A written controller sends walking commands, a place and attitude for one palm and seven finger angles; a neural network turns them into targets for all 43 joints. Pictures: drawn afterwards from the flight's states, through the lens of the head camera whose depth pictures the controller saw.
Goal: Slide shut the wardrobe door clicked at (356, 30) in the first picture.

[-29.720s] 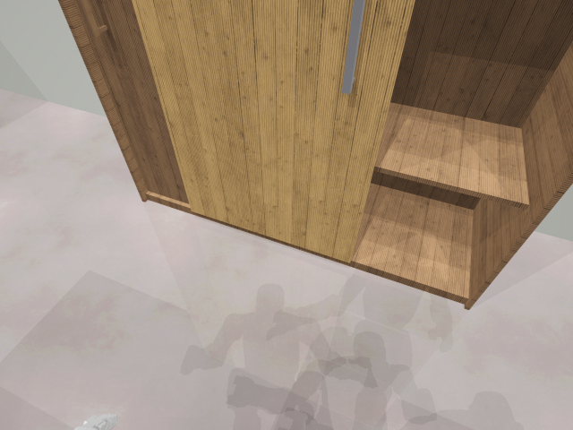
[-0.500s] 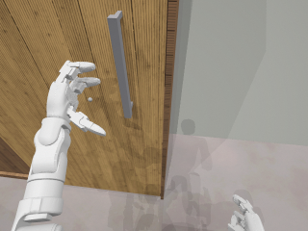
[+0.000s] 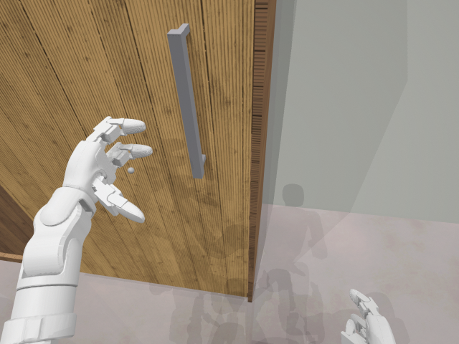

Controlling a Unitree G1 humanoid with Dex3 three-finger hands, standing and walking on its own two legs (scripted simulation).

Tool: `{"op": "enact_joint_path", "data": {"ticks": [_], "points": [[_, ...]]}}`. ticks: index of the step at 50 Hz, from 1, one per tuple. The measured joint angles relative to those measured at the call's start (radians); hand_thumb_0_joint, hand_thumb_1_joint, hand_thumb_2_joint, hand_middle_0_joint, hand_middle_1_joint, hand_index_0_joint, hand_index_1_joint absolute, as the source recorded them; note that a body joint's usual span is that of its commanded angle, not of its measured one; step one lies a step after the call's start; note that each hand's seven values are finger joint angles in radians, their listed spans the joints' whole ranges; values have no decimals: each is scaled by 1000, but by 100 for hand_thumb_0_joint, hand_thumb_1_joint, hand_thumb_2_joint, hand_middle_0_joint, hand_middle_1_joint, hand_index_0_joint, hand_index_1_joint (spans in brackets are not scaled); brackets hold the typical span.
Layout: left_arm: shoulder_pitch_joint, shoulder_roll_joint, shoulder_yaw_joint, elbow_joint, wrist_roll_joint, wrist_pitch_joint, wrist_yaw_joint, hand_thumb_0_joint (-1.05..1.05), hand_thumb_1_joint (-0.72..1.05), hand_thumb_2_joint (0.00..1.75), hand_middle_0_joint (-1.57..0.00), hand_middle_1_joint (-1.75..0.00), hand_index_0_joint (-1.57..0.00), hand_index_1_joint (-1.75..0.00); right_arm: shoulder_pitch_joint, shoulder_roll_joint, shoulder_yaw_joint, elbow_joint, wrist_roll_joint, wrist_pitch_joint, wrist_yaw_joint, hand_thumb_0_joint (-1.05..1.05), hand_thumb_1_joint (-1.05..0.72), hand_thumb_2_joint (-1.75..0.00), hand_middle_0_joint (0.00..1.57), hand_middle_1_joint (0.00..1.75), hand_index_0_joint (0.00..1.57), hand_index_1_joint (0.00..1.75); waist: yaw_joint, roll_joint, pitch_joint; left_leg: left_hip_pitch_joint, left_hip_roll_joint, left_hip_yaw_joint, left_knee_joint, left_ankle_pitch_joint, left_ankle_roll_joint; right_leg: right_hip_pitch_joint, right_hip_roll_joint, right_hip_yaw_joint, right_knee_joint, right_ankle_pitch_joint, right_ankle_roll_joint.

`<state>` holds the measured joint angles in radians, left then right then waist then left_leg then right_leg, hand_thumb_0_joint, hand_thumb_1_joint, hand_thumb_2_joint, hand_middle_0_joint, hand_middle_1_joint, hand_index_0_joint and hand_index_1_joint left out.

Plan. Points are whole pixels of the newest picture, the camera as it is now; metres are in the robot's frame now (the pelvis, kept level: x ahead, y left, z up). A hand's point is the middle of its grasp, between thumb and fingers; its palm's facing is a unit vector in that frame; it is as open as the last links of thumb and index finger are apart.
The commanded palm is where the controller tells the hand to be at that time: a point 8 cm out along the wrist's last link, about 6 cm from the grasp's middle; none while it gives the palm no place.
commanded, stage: draw the hand back to the body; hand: left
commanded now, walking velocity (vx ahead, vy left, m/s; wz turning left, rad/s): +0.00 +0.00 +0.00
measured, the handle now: (192, 111) +0.47 +0.12 +0.20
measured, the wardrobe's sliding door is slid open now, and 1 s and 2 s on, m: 0.00 0.00 0.00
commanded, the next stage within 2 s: step back with the hand held close in 1.44 s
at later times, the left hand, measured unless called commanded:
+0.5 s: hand (80, 207) +0.25 +0.24 +0.18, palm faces +0.30 -0.94 -0.18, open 14.0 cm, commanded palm +0.20 +0.28 +0.18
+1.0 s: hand (56, 229) +0.22 +0.27 +0.16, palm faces +0.45 -0.82 -0.34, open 9.4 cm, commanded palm +0.16 +0.30 +0.18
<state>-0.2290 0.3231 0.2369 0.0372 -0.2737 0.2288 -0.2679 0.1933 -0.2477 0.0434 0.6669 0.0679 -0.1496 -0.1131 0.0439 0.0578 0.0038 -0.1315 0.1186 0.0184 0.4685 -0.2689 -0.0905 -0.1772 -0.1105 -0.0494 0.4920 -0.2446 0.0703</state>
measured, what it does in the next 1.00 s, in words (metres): stands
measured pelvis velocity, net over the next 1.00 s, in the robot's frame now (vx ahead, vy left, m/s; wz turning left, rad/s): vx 0.01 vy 0.01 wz -0.04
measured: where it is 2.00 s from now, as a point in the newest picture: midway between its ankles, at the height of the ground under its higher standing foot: outside the picture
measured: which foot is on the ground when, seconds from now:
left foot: down 0.00-1.00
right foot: down 0.00-1.00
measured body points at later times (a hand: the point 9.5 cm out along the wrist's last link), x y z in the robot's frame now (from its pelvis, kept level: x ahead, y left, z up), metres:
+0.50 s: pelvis -0.01 +0.01 +0.00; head -0.03 +0.00 +0.45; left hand +0.22 +0.29 +0.19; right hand +0.20 -0.21 -0.05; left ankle -0.01 +0.18 -0.74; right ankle +0.01 -0.17 -0.74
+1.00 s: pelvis +0.01 +0.01 +0.00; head -0.01 +0.00 +0.45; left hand +0.19 +0.31 +0.18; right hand +0.18 -0.22 -0.08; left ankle -0.01 +0.18 -0.74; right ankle +0.01 -0.17 -0.74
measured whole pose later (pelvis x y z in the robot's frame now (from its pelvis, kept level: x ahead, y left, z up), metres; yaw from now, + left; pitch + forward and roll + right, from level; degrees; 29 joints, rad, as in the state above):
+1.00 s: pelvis +0.01 +0.01 +0.00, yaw -2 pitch -6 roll +0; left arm 0.40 0.32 0.32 -0.36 -0.05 -0.09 0.14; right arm 0.20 -0.21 -0.02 0.68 -0.01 -0.18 -0.09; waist 0.06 0.05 0.05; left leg -0.05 0.13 0.06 0.42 -0.27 -0.08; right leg -0.09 -0.10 -0.02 0.39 -0.20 0.08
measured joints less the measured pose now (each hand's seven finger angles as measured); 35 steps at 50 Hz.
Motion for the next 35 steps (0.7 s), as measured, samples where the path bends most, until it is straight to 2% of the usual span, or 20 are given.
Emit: {"op": "enact_joint_path", "data": {"ticks": [2, 4, 7, 10, 14, 19, 20, 23, 26, 30, 35], "points": [[27, 9, 23, -16, -20, 72, -4, -1, -55, 20, -25, -115, -25, -115, 2, -5, 3, -9, 5, 8, -2, 1, -90, -89, 20, 30, 20, 30, -6, 8, -12, 10, -3, 6, -9, 2, 2, 7, -2, 5, -7, 2, 3], [61, 9, 53, -40, -40, 96, -2, -1, -55, 20, -25, -115, -25, -115, 4, -8, 4, -18, 7, 8, -2, 1, -90, -89, 20, 30, 20, 30, -9, 11, -23, 17, -4, 9, -13, 1, 3, 12, -4, 7, -11, 2, 6], [111, 1, 81, -82, -53, 71, 4, -1, -55, 20, -25, -115, -25, -115, 10, -7, 3, -29, 9, -4, 2, 1, -90, -89, 20, 30, 20, 30, -1, 5, -35, 23, -3, 10, -11, -2, 3, 20, -3, 7, -11, 0, 7], [145, -5, 83, -116, -47, 42, 0, -1, -55, 20, -25, -115, -25, -115, 10, -7, 4, -35, 9, -18, 4, 1, -90, -89, 20, 30, 20, 30, 15, -8, -36, 25, -1, 6, -2, -7, 3, 26, -1, 4, -9, -2, 6], [173, 0, 66, -145, -31, 51, -16, -1, -55, 20, -25, -115, -25, -115, -5, -10, 8, -45, 10, -29, 0, 1, -90, -89, 20, 30, 20, 30, 29, -21, -19, 24, 1, 0, 11, -9, 3, 32, 1, 1, -7, 1, 3], [215, 6, 57, -192, -31, 57, -23, -1, -52, 21, -25, -113, -25, -113, -29, -7, 14, -60, 4, -46, -8, 1, -90, -89, 20, 30, 20, 30, 30, -20, 2, 19, 1, -1, 15, -5, 2, 31, 2, 0, -11, 10, 2], [235, 9, 53, -220, -4, 34, 13, -1, -51, 22, -25, -112, -25, -113, -33, -4, 11, -62, -9, -53, -4, 1, -90, -89, 20, 30, 20, 30, 28, -17, 6, 19, 3, -1, 15, -4, 2, 34, 4, 1, -17, 14, 4], [318, -4, 55, -295, 73, -95, 176, -1, -44, 25, -25, -109, -25, -109, -41, 14, 4, -63, -44, -75, 7, 1, -90, -89, 20, 30, 20, 30, 15, -12, 20, 16, 7, 5, 7, 2, 2, 34, 10, 5, -40, 30, 7], [375, -26, 60, -333, 126, -181, 280, -1, -36, 29, -25, -104, -24, -104, -34, 29, -4, -51, -62, -71, 18, 1, -90, -89, 20, 30, 20, 30, 17, -17, 37, 17, 8, 10, -7, 11, 3, 34, 12, 9, -59, 44, 7], [422, -42, 52, -339, 175, -248, 357, -1, -23, 35, -24, -96, -24, -97, -14, 39, -15, -13, -77, -58, 23, 1, -90, -89, 20, 30, 20, 30, 30, -20, 55, 27, 8, 15, -22, 18, 5, 46, 12, 12, -83, 56, 7], [475, -42, 43, -341, 208, -282, 400, -1, -6, 43, -24, -86, -23, -87, 7, 43, -28, 29, -88, -45, 22, 1, -90, -89, 20, 30, 20, 30, 27, -17, 61, 47, 4, 23, -36, 18, 8, 65, 9, 17, -100, 61, 9]]}}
